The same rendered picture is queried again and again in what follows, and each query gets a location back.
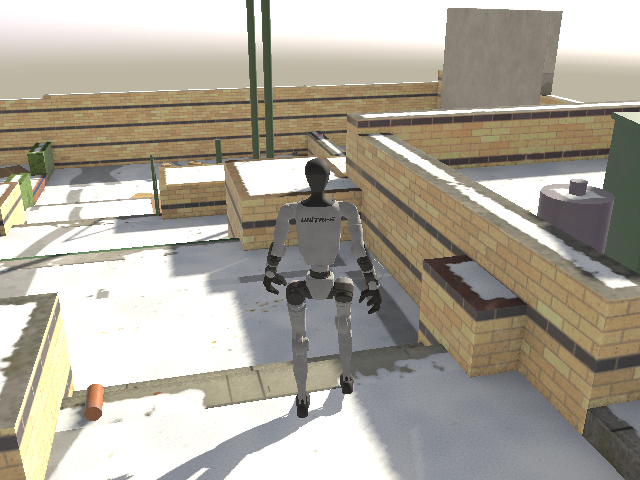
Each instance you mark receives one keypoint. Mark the left robot forearm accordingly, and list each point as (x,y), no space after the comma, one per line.
(272,263)

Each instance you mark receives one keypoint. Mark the robot right hand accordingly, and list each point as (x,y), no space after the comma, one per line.
(376,299)

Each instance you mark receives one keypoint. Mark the robot left hand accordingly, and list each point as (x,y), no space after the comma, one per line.
(277,280)

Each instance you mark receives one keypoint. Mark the right robot shin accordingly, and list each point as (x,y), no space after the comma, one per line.
(345,348)

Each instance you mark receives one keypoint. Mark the robot left upper arm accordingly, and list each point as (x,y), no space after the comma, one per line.
(286,213)

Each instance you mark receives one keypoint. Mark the robot right foot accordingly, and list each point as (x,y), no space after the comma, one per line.
(347,386)

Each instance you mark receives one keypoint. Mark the right robot forearm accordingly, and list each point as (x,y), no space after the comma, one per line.
(368,270)

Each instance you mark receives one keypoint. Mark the robot right upper arm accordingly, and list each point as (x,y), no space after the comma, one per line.
(350,211)

